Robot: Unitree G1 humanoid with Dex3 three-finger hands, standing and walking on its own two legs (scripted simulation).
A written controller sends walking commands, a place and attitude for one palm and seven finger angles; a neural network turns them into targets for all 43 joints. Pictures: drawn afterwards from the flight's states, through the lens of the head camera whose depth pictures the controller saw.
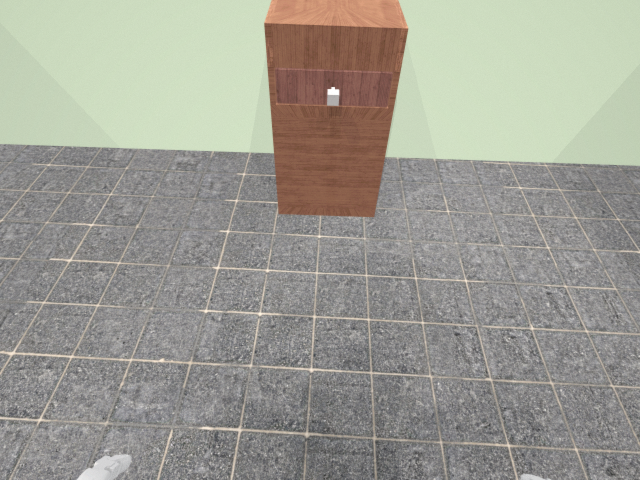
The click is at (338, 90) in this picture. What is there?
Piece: drawer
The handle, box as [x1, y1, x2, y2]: [327, 87, 338, 105]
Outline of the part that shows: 331,87 330,89 328,89 327,93 327,105 338,105 338,89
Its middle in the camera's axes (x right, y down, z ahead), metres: +0.04 -0.48 +1.29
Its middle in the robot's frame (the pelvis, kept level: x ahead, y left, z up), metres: +1.28 +0.02 -0.16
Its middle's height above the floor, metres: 0.61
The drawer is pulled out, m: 0.00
